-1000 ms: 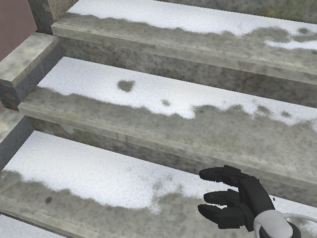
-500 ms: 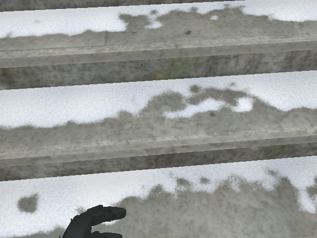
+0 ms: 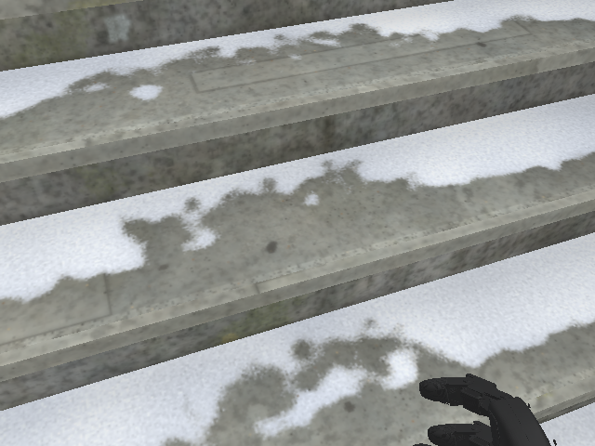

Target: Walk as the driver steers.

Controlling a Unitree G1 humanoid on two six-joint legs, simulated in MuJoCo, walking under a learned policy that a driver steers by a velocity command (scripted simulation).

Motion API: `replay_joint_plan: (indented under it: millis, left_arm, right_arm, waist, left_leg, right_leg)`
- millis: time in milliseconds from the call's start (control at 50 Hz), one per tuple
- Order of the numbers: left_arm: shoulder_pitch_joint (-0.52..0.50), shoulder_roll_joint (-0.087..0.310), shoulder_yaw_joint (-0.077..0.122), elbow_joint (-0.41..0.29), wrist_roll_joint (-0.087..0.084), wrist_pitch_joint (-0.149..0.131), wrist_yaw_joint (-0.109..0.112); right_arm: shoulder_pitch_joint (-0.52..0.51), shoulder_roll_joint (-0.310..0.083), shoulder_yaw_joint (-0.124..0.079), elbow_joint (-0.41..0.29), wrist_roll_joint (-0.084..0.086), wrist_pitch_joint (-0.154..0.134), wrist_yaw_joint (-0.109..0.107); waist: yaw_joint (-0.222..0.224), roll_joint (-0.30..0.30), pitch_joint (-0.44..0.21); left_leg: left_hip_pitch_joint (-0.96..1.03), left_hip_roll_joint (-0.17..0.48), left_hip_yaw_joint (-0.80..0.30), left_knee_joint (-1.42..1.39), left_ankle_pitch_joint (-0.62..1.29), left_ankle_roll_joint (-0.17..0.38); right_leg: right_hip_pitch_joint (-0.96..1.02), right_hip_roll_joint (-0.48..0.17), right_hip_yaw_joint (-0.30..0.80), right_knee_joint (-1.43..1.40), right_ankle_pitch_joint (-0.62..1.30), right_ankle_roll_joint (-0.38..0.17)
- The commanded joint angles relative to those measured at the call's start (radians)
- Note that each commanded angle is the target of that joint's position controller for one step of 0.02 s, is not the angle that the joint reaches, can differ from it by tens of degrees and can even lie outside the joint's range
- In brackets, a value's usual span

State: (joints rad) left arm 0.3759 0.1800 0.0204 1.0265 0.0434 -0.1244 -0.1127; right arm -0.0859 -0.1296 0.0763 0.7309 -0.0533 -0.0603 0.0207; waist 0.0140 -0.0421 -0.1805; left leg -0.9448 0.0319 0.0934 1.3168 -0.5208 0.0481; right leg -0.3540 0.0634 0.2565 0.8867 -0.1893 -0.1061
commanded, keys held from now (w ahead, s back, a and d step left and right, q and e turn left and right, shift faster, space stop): w+e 0.10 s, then w+q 0.90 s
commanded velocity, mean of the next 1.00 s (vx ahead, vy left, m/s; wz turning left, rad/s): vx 0.50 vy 0.00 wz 0.20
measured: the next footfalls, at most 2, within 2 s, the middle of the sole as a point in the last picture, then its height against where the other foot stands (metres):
right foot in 0.56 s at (392, 401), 0.16 m higher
left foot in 1.10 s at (232, 253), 0.16 m higher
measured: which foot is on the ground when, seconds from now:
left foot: down 0.00-0.58, up 0.60-1.00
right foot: up 0.00-0.54, down 0.56-1.00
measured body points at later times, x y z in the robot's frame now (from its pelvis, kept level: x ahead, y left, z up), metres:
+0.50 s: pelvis +0.27 +0.00 +0.12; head +0.28 +0.01 +0.57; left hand +0.56 +0.09 +0.06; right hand +0.06 -0.08 +0.00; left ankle +0.08 +0.11 -0.61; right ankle +0.48 -0.13 -0.37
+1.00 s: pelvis +0.57 -0.01 +0.29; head +0.57 +0.00 +0.74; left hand +0.45 +0.15 +0.12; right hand +0.84 -0.12 +0.20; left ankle +0.65 +0.14 -0.18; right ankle +0.50 -0.14 -0.45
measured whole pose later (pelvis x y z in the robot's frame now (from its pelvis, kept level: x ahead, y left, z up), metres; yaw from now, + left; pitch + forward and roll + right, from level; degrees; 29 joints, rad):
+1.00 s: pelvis +0.57 -0.01 +0.29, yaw +15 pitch +6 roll -3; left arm 0.44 0.11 -0.04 1.20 0.15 -0.08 -0.05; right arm -0.04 -0.13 0.06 0.81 -0.02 -0.02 0.08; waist 0.02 0.03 -0.12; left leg -1.34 0.07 -0.04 1.92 -0.23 0.27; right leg -0.10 -0.05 -0.35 0.36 -0.33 0.01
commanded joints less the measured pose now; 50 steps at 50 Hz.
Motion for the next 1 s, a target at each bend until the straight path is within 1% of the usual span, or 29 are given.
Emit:
replay_joint_plan:
  millis: [20,80,120,160,180,240,260,280,300,320,340,380,440,480,500,560,580,600,620,640,680,720,740,760,820,840,920,980,1000]
  left_arm:
    - [-0.112,0.029,0.025,-0.058,-0.029,-0.001,0.009]
    - [-0.127,-0.009,0.003,-0.043,-0.006,0.029,0.028]
    - [-0.166,-0.027,-0.009,-0.049,-0.014,0.049,0.031]
    - [-0.259,0.002,-0.019,-0.103,-0.023,0.045,0.035]
    - [-0.306,0.013,-0.022,-0.116,-0.019,0.05,0.023]
    - [-0.359,0.032,-0.03,-0.139,0.016,0.068,0.015]
    - [-0.351,-0.031,-0.032,-0.225,-0.001,0.073,0.066]
    - [-0.371,-0.051,-0.041,-0.205,-0.014,0.074,0.092]
    - [-0.465,-0.016,-0.065,-0.194,-0.001,0.097,0.053]
    - [-0.488,-0.006,-0.063,-0.228,0.005,0.102,0.057]
    - [-0.517,-0.01,-0.071,-0.256,0.009,0.093,0.06]
    - [-0.619,-0.024,-0.09,-0.321,0.001,0.073,0.059]
    - [-0.86,-0.05,-0.114,-0.428,-0.009,0.102,0.062]
    - [-1.033,-0.091,-0.138,-0.494,0.009,0.156,0.032]
    - [-0.901,-0.072,-0.116,-0.455,0.015,0.159,0.012]
    - [-0.623,0.043,-0.061,-0.356,-0.018,0.144,0.026]
    - [-0.43,0.075,-0.04,-0.317,0.014,0.129,0.045]
    - [-0.206,0.09,-0.043,-0.279,-0.031,0.119,0.051]
    - [0.058,0.144,-0.016,-0.172,0.005,0.121,0.073]
    - [0.097,0.194,0.02,-0.108,0.015,0.099,0.085]
    - [-0.07,0.159,0.021,-0.055,-0.012,0.063,0.087]
    - [-0.221,-0.074,-0.033,-0.028,-0.001,0.067,0.071]
    - [-0.253,-0.136,-0.052,-0.021,0.006,0.06,0.07]
    - [-0.263,-0.132,-0.053,-0.01,0.008,0.047,0.071]
    - [-0.346,-0.103,-0.043,-0.025,0.034,0.023,0.087]
    - [-0.296,-0.07,-0.038,-0.001,0.049,0.023,0.088]
    - [-0.02,-0.01,-0.048,0.133,0.11,0.029,0.083]
    - [0.069,0.009,-0.056,0.138,0.117,0.022,0.07]
    - [-0.033,0.054,-0.048,0.082,0.092,0.024,0.046]
  right_arm:
    - [0.539,-0.307,-0.102,0.163,-0.001,-0.029,-0.019]
    - [0.345,0.021,-0.047,0.268,0.015,-0.005,0.003]
    - [0.274,0.087,-0.032,0.291,0.013,-0.012,-0.012]
    - [0.307,0.057,-0.035,0.332,-0.033,-0.03,-0.003]
    - [0.325,-0.003,-0.052,0.322,-0.038,-0.034,0.013]
    - [0.42,-0.024,-0.042,0.354,-0.071,-0.04,0.025]
    - [0.536,-0.038,-0.066,0.372,0.093,-0.084,-0.027]
    - [0.627,-0.034,-0.058,0.413,0.095,-0.098,-0.049]
    - [0.732,-0.04,-0.043,0.445,-0.049,-0.063,0.003]
    - [0.799,-0.023,-0.041,0.469,-0.09,-0.052,0.016]
    - [0.822,0.011,-0.034,0.495,-0.113,-0.043,0.015]
    - [0.849,0.034,-0.027,0.528,-0.11,-0.032,0.017]
    - [0.911,0.08,-0.011,0.559,-0.122,-0.025,0.046]
    - [0.831,0.058,-0.016,0.521,-0.057,-0.03,0.098]
    - [0.784,-0.005,-0.02,0.462,-0.011,-0.056,0.104]
    - [0.733,-0.203,-0.08,0.427,0.01,-0.099,0.103]
    - [0.701,-0.201,-0.101,0.41,-0.014,-0.102,0.098]
    - [0.769,-0.09,-0.077,0.379,-0.052,-0.108,0.105]
    - [0.77,0.003,-0.071,0.386,-0.032,-0.084,0.114]
    - [0.656,-0.015,-0.102,0.402,0.025,-0.064,0.121]
    - [0.58,0.016,-0.115,0.397,0.014,-0.078,0.098]
    - [0.424,0.026,-0.101,0.325,0.018,-0.066,0.087]
    - [0.405,0.045,-0.095,0.301,0.028,-0.042,0.082]
    - [0.381,0.056,-0.089,0.278,0.016,-0.021,0.082]
    - [0.318,0.056,-0.075,0.221,0.039,0.006,0.09]
    - [0.295,0.036,-0.067,0.21,0.043,0.009,0.098]
    - [0.053,-0.034,-0.034,0.063,0.045,0.003,0.075]
    - [-0.091,-0.072,-0.021,-0.025,0.033,0.033,0.049]
    - [-0.15,-0.064,-0.012,-0.045,0.029,0.064,0.057]
  waist:
    - [-0.193,0.32,0.1]
    - [-0.019,-0.004,0.074]
    - [0.025,0.046,0.103]
    - [0.038,-0.006,0.104]
    - [0.003,0.052,0.117]
    - [-0.008,0.057,0.116]
    - [0.063,0.005,0.221]
    - [0.014,0.01,0.228]
    - [-0.127,0.182,0.092]
    - [-0.14,0.173,0.172]
    - [-0.151,0.108,0.191]
    - [-0.14,0.107,0.205]
    - [-0.172,0.092,0.233]
    - [-0.141,0.167,0.237]
    - [-0.064,0.242,0.177]
    - [0.044,0.253,0.043]
    - [0.1,0.218,-0.113]
    - [0.136,-0.023,-0.4]
    - [0.174,-0.145,-0.449]
    - [0.203,-0.115,-0.181]
    - [0.071,-0.026,0.017]
    - [-0.013,0.114,0.011]
    - [-0.057,0.111,0.039]
    - [-0.095,0.111,0.069]
    - [-0.137,0.039,0.124]
    - [-0.112,-0.019,0.132]
    - [-0.043,0.06,0.148]
    - [-0.009,0.017,0.102]
    - [-0.025,-0.003,0.131]
  left_leg:
    - [0.737,0.278,-1.016,-0.871,-0.341,0.267]
    - [0.542,0.261,-0.543,-0.812,0.052,0.191]
    - [0.502,0.217,-0.427,-0.891,0.138,0.163]
    - [0.486,0.149,-0.255,-0.935,0.189,0.123]
    - [0.497,0.118,-0.161,-0.995,0.22,0.141]
    - [0.601,0.136,-0.18,-1.043,0.348,0.184]
    - [0.562,0.175,-0.203,-1.082,0.23,0.129]
    - [0.629,0.183,-0.245,-1.069,0.283,0.151]
    - [0.897,0.169,-0.25,-1.027,0.424,0.217]
    - [1.107,0.232,-0.329,-1.003,0.419,0.254]
    - [1.207,0.257,-0.354,-0.985,0.373,0.242]
    - [1.241,0.275,-0.346,-1.013,0.445,0.231]
    - [0.923,0.21,-0.282,-1.183,0.414,0.212]
    - [0.468,0.196,-0.17,-1.362,0.501,0.224]
    - [0.5,0.199,-0.131,-1.318,0.85,0.237]
    - [0.882,0.238,-0.091,-1.041,1.799,0.14]
    - [0.723,0.217,-0.104,-0.792,1.756,0.061]
    - [0.367,0.097,-0.208,-0.485,1.228,0.059]
    - [0.25,-0.027,-0.31,-0.146,0.471,0.068]
    - [0.128,-0.033,-0.387,0.351,0.539,0.065]
    - [0.045,-0.006,-0.318,0.628,0.525,0.084]
    - [-0.047,0.029,-0.301,0.79,0.492,0.173]
    - [-0.078,0.04,-0.313,0.767,0.544,0.219]
    - [-0.103,0.046,-0.296,0.727,0.522,0.245]
    - [-0.058,0.043,-0.218,0.705,0.386,0.257]
    - [-0.129,0.021,-0.197,0.909,0.322,0.262]
    - [-0.539,0.004,-0.227,0.88,0.25,0.32]
    - [-0.453,0.094,-0.114,0.459,0.363,0.271]
    - [-0.209,0.103,-0.032,0.223,0.179,0.227]
  right_leg:
    - [-0.877,0.044,0.078,0.96,0.222,-0.065]
    - [-0.78,-0.048,-0.003,0.996,0.269,-0.132]
    - [-0.83,-0.062,-0.002,1.037,0.192,-0.159]
    - [-0.848,-0.069,-0.048,0.899,0.279,-0.177]
    - [-0.841,-0.063,-0.124,0.878,0.254,-0.172]
    - [-0.915,-0.114,-0.158,0.86,0.292,-0.128]
    - [-0.763,-0.156,-0.249,0.73,0.268,-0.011]
    - [-0.85,-0.139,-0.309,0.874,0.169,0.023]
    - [-1.127,-0.098,-0.242,1.076,0.142,-0.054]
    - [-1.382,-0.098,-0.162,1.17,0.032,-0.088]
    - [-1.512,-0.11,-0.126,1.176,-0.023,-0.124]
    - [-1.569,-0.166,-0.187,1.161,-0.106,-0.168]
    - [-1.278,-0.235,-0.33,0.796,0.097,-0.165]
    - [-0.678,-0.197,-0.35,0.593,-0.048,-0.119]
    - [-0.492,-0.121,-0.438,0.626,-0.076,-0.079]
    - [-0.229,-0.015,-0.434,0.25,-0.128,-0.06]
    - [0.115,-0.071,-0.313,0.283,0.206,-0.124]
    - [0.587,-0.269,0.136,-0.008,0.17,-0.25]
    - [0.63,-0.439,0.533,-0.313,-0.03,-0.301]
    - [0.326,-0.44,0.611,-0.442,-0.285,-0.252]
    - [0.031,-0.411,0.303,-0.41,-0.295,-0.212]
    - [-0.032,-0.438,0.14,-0.427,-0.124,-0.18]
    - [-0.083,-0.43,0.073,-0.461,-0.052,-0.145]
    - [-0.1,-0.401,-0.049,-0.479,-0.014,-0.117]
    - [-0.195,-0.322,-0.348,-0.619,0.052,-0.079]
    - [-0.148,-0.335,-0.345,-0.647,0.066,-0.108]
    - [0.222,-0.326,-0.399,-0.638,0.027,-0.085]
    - [0.287,-0.316,-0.463,-0.736,0.006,-0.072]
    - [0.134,-0.335,-0.533,-0.874,0.068,-0.087]
Keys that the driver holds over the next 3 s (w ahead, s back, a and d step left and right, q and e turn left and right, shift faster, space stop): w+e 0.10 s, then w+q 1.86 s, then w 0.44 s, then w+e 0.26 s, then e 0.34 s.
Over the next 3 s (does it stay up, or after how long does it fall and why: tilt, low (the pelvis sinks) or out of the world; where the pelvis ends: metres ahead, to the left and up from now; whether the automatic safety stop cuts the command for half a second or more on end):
stays up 1.47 0.69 0.90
